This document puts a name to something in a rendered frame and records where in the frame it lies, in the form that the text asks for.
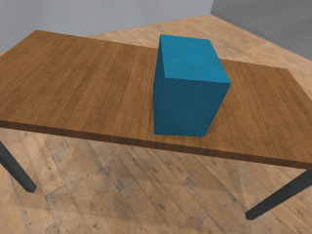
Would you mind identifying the table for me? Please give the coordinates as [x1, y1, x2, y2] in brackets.
[0, 29, 312, 220]

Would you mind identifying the carton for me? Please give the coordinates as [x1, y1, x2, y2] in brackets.
[153, 34, 232, 137]

